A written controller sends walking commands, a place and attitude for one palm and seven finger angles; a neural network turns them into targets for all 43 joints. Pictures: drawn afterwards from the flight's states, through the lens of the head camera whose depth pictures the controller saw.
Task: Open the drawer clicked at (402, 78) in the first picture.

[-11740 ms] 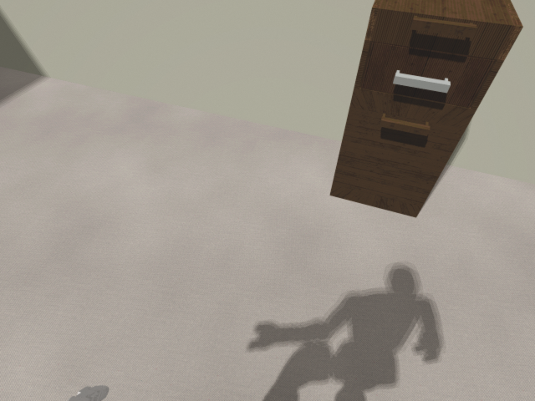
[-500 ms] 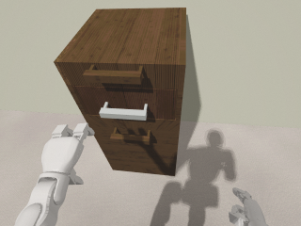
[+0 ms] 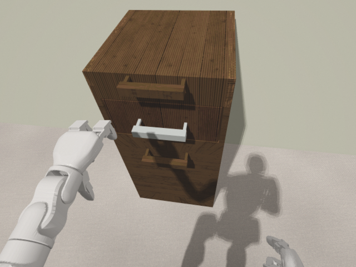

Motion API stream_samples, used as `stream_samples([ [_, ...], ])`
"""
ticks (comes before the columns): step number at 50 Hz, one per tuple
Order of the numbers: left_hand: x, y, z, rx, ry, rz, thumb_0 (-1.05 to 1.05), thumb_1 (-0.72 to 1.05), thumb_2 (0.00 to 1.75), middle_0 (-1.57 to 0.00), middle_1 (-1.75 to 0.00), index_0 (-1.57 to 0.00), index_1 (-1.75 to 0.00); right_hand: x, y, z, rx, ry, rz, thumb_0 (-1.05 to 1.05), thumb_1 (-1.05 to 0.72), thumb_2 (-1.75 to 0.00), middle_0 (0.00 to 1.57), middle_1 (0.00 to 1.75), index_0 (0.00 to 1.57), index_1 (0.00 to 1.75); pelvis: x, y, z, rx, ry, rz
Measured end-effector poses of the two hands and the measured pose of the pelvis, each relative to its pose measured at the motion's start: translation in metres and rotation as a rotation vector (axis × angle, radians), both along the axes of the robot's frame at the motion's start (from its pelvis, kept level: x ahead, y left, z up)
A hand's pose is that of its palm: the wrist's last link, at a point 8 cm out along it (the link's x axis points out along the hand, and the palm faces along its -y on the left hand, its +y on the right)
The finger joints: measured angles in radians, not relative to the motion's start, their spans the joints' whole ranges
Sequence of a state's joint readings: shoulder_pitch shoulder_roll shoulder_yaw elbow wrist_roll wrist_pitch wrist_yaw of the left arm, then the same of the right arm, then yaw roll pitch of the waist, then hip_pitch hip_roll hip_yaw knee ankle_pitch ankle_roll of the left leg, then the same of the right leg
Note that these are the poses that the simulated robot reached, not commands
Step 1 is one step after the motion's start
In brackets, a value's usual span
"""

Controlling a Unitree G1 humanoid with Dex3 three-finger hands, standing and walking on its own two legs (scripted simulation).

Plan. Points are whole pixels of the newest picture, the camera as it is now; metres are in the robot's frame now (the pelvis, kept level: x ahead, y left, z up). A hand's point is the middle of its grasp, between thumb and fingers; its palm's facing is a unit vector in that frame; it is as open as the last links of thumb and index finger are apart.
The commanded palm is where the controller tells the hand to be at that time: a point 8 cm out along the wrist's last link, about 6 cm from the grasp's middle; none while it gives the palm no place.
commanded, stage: raise the hand with hooked fingers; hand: left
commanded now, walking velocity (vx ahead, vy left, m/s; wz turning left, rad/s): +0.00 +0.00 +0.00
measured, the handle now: (160, 128) +0.53 +0.14 -0.06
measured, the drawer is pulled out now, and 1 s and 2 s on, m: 0.00 0.00 0.00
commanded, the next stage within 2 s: move the hooked fingers above the handle in 0.20 s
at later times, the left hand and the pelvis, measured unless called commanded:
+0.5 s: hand (108, 161) +0.31 +0.21 +0.06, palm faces +0.00 -0.06 -1.00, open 13.8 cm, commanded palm +0.30 +0.21 +0.12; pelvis -0.01 -0.02 +0.00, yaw +1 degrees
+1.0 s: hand (133, 146) +0.38 +0.17 +0.04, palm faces -0.01 -0.04 -1.00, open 13.8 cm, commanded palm +0.36 +0.18 +0.09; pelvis +0.01 -0.04 -0.01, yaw +0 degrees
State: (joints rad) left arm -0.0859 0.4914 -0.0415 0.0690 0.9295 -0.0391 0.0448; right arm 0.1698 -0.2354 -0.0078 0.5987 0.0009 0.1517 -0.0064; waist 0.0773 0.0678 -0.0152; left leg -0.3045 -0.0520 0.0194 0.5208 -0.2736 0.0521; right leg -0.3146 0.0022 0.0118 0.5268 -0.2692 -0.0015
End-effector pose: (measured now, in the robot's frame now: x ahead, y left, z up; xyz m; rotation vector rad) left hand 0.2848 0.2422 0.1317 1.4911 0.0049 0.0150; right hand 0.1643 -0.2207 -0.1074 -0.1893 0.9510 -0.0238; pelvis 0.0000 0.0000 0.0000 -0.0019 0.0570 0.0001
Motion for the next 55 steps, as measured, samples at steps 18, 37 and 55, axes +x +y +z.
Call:
stream_samples([
  [18,-0.008,-0.014,-0.002,0.013,-0.04,0.012,0.0,-0.49,0.3,-0.32,-1.2,-0.32,-1.2,-0.002,-0.016,-0.002,-0.001,-0.016,-0.027,0.01,-0.91,-0.9,0.2,0.3,0.2,0.3,-0.006,-0.011,0.0,0.008,0.0,0.002],
  [37,0.047,-0.056,-0.022,0.04,-0.004,-0.029,0.0,-0.49,0.3,-0.32,-1.2,-0.32,-1.2,-0.014,-0.044,-0.012,-0.014,0.026,-0.075,0.0,-0.91,-0.9,0.2,0.3,0.2,0.3,-0.001,-0.032,-0.005,0.02,0.05,-0.002],
  [55,0.084,-0.072,-0.04,0.05,0.013,-0.027,0.0,-0.49,0.3,-0.32,-1.2,-0.32,-1.2,-0.039,-0.071,-0.025,-0.044,0.118,-0.163,0.01,-0.91,-0.9,0.2,0.3,0.2,0.3,0.011,-0.038,-0.01,0.024,0.103,-0.005],
])
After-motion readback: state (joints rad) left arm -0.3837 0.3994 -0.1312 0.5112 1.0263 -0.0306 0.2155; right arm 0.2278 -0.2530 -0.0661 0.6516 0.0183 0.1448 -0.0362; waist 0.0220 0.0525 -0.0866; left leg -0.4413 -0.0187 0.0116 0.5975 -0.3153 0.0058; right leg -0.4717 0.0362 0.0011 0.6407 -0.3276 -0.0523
